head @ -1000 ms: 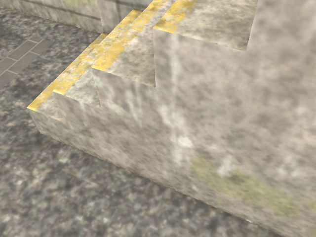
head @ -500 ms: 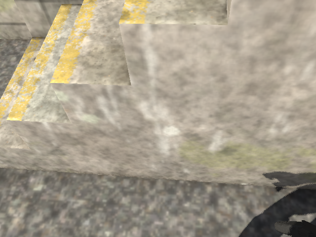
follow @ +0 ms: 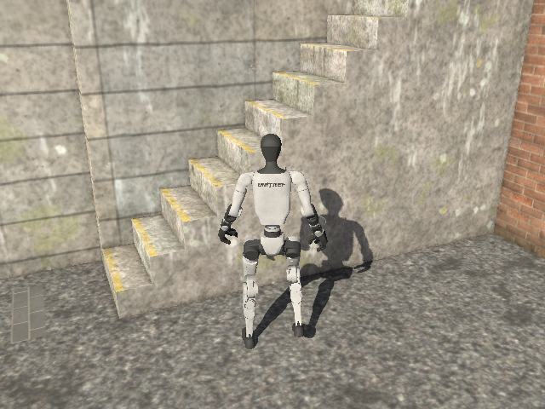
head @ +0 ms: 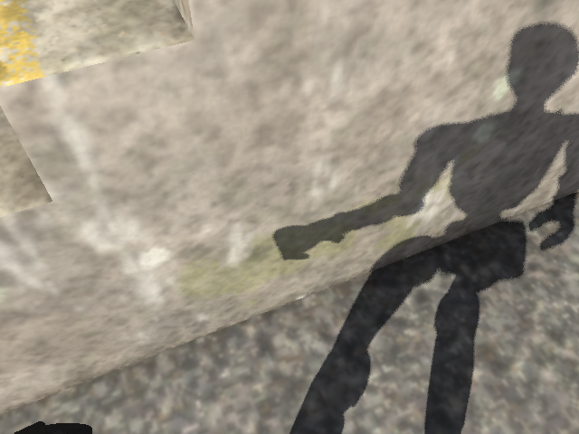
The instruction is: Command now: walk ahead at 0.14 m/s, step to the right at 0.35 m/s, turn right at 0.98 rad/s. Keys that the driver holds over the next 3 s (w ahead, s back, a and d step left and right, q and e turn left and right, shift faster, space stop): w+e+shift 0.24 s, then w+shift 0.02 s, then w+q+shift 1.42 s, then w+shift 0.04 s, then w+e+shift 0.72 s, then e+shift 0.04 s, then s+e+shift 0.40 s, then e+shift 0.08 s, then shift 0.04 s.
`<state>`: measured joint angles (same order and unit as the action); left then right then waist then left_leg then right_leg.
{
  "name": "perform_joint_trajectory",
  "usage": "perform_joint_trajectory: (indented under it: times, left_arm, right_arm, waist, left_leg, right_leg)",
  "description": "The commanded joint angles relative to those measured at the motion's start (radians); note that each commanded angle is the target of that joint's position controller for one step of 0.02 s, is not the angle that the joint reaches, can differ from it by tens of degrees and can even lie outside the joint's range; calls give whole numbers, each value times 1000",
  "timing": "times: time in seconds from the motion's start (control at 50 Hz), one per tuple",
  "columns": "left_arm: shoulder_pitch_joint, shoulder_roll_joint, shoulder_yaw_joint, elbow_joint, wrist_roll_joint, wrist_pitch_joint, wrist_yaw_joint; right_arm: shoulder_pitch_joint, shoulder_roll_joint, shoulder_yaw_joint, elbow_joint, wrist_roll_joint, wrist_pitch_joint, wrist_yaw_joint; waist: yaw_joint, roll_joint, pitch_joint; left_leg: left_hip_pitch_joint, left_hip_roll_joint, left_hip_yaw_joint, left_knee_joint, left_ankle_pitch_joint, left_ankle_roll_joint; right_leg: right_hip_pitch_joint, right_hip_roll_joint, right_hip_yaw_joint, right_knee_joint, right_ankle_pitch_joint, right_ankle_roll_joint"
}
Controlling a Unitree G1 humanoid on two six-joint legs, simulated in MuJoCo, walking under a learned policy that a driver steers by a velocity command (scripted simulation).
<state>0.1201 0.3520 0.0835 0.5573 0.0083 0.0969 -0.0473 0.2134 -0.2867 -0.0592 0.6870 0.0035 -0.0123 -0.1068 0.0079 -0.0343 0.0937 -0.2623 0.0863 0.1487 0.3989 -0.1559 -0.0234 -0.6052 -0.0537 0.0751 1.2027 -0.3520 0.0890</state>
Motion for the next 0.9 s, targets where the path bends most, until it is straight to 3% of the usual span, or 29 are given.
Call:
perform_joint_trajectory:
  times: [0.02,0.04,0.14,0.18,0.22,0.24,0.26,0.28,0.3,0.32,0.34,0.36,0.38,0.4,0.46,0.5,0.56,0.62,0.64,0.66,0.68,0.7,0.72,0.74,0.76,0.78,0.82,0.86,0.9]
  left_arm:
    - [-2,61,14,-109,-9,-7,-29]
    - [-18,57,11,-117,-9,-7,-31]
    - [-24,-8,-18,-146,-10,-7,-47]
    - [82,9,-6,-99,-25,-18,-56]
    - [218,22,7,-19,-40,-29,-54]
    - [284,24,12,22,-36,-33,-55]
    - [368,38,22,79,-22,-42,-58]
    - [443,63,26,123,8,-51,-67]
    - [438,234,37,99,31,-69,-88]
    - [360,292,58,44,26,-107,-104]
    - [287,238,44,34,-2,-123,-91]
    - [222,172,29,36,-15,-112,-66]
    - [161,131,16,33,-11,-90,-44]
    - [128,91,1,28,3,-83,-27]
    - [139,12,-32,43,31,-100,1]
    - [158,24,-31,57,44,-107,1]
    - [199,49,-25,71,43,-104,-12]
    - [210,70,-18,59,50,-96,-14]
    - [188,82,-15,42,53,-87,-9]
    - [103,117,-8,-5,72,-82,5]
    - [167,26,-23,-45,70,-79,10]
    - [174,70,-23,-68,29,-89,-6]
    - [130,134,-3,-93,7,-98,-10]
    - [102,156,-2,-112,29,-104,-11]
    - [79,135,-4,-129,57,-108,-18]
    - [70,98,-12,-146,62,-107,-31]
    - [69,13,-33,-142,47,-94,-44]
    - [57,-43,-44,-127,38,-91,-31]
    - [83,-36,-36,-113,25,-101,-22]
  right_arm:
    - [117,-258,-92,5,7,-6,-32]
    - [110,-260,-96,13,7,-6,-33]
    - [114,-327,-130,35,15,11,-32]
    - [18,-356,-143,11,17,26,-24]
    - [-54,-346,-141,-6,24,47,-23]
    - [-84,-325,-132,-6,26,57,-26]
    - [-68,-265,-111,9,24,63,-28]
    - [-48,-187,-80,9,6,74,-29]
    - [-73,-76,-41,-86,-28,66,-16]
    - [-128,-122,-35,-128,26,38,-4]
    - [-118,-184,-41,-112,60,11,14]
    - [-77,-228,-50,-53,45,-2,24]
    - [-20,-247,-52,7,20,1,23]
    - [1,-248,-50,50,10,5,25]
    - [17,-186,-17,83,16,-5,37]
    - [-25,-174,-5,53,33,-20,46]
    - [-24,-185,-7,10,37,-23,57]
    - [104,-219,-33,13,24,-18,54]
    - [229,-229,-47,44,15,-15,46]
    - [452,-243,-68,99,11,-12,28]
    - [431,-358,-91,94,4,-19,26]
    - [326,-302,-64,39,-18,-38,19]
    - [235,-263,-44,4,-24,-53,10]
    - [195,-243,-33,-21,-14,-49,7]
    - [156,-245,-29,-43,7,-37,8]
    - [109,-264,-29,-70,4,-27,6]
    - [43,-298,-46,-109,-5,-6,6]
    - [51,-315,-66,-129,0,15,12]
    - [20,-338,-89,-147,6,43,14]
  waist:
    - [-5,149,-134]
    - [-7,187,-125]
    - [20,280,-94]
    - [91,298,-115]
    - [148,333,-115]
    - [185,315,-96]
    - [212,215,-78]
    - [239,-32,7]
    - [139,-423,19]
    - [135,-505,-4]
    - [86,-410,27]
    - [48,-292,13]
    - [14,-228,3]
    - [8,-189,0]
    - [14,-107,17]
    - [33,-89,46]
    - [42,-71,30]
    - [-3,1,-61]
    - [-63,32,-120]
    - [-190,99,-172]
    - [-86,429,-153]
    - [-49,355,-251]
    - [2,279,-163]
    - [24,125,-127]
    - [42,18,-81]
    - [61,17,-58]
    - [70,76,7]
    - [21,142,17]
    - [9,215,-48]
  left_leg:
    - [387,392,-331,-163,-73,153]
    - [323,366,-274,-180,-69,139]
    - [229,371,-115,-230,-69,125]
    - [107,316,-16,-233,-81,95]
    - [61,299,28,-178,-156,87]
    - [36,280,56,-94,-173,78]
    - [3,214,94,100,-167,78]
    - [-243,126,82,454,-452,82]
    - [-677,-60,4,759,-703,63]
    - [-735,-70,-119,879,-678,95]
    - [-710,-19,-171,859,-543,114]
    - [-621,22,-173,786,-405,116]
    - [-524,36,-141,754,-323,94]
    - [-457,35,-113,746,-241,73]
    - [-340,19,-98,590,-57,56]
    - [-252,-14,-98,419,14,63]
    - [-153,-31,-91,300,69,85]
    - [-65,-92,-32,223,88,110]
    - [57,-115,-23,174,91,117]
    - [292,-87,-122,104,68,132]
    - [516,237,-801,-74,-306,356]
    - [431,329,-1244,-308,-699,375]
    - [333,323,-1181,-293,-632,285]
    - [261,277,-999,-222,-455,250]
    - [180,219,-807,-177,-282,241]
    - [82,142,-678,-170,-213,229]
    - [-39,20,-489,-177,-156,182]
    - [-79,-30,-454,-175,-80,180]
    - [-87,-22,-485,-150,-52,155]
  right_leg:
    - [-276,-79,67,32,0,-21]
    - [-210,-79,39,-4,19,-18]
    - [-10,-101,-15,-203,-23,-17]
    - [239,-67,-100,-346,-18,-34]
    - [384,-23,-188,-448,-6,-42]
    - [442,-5,-205,-539,-1,-68]
    - [511,51,-197,-657,-32,-121]
    - [620,96,-98,-755,29,-185]
    - [687,-93,402,-825,187,-355]
    - [578,-224,673,-1064,50,-488]
    - [556,-235,641,-1079,-92,-472]
    - [526,-196,497,-1034,-169,-404]
    - [485,-166,372,-1009,-183,-362]
    - [448,-139,274,-1019,-145,-348]
    - [421,-101,95,-1074,3,-350]
    - [415,-78,-23,-1101,81,-330]
    - [479,-88,-80,-1086,235,-306]
    - [632,-55,-139,-866,814,-233]
    - [617,-23,-169,-707,938,-189]
    - [443,37,-191,-426,844,-113]
    - [-40,231,-115,-60,-169,-2]
    - [-71,229,170,247,-161,32]
    - [-118,189,244,353,-79,39]
    - [-117,176,220,367,-41,50]
    - [-100,160,176,338,-27,56]
    - [-33,150,149,281,-6,38]
    - [70,140,73,17,26,-6]
    - [164,167,17,-264,-1,13]
    - [299,155,32,-454,51,32]
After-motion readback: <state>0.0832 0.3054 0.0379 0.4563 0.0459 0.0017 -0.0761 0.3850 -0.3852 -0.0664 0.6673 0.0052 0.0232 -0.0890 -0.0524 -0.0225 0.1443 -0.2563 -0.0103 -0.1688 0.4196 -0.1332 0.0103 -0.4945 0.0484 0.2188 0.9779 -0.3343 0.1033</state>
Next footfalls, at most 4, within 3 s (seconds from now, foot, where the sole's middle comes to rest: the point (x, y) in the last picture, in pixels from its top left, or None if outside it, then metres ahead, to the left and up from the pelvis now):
0.28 right None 0.02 -0.31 -0.78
0.64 left None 0.27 -0.28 -0.78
1.02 right None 0.36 -0.61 -0.78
1.58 left None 0.15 -0.40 -0.78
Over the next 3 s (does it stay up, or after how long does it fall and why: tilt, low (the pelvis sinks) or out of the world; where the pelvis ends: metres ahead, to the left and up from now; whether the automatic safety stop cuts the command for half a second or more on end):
stays up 0.11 -0.20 -0.01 its command is cut before an obstacle from the start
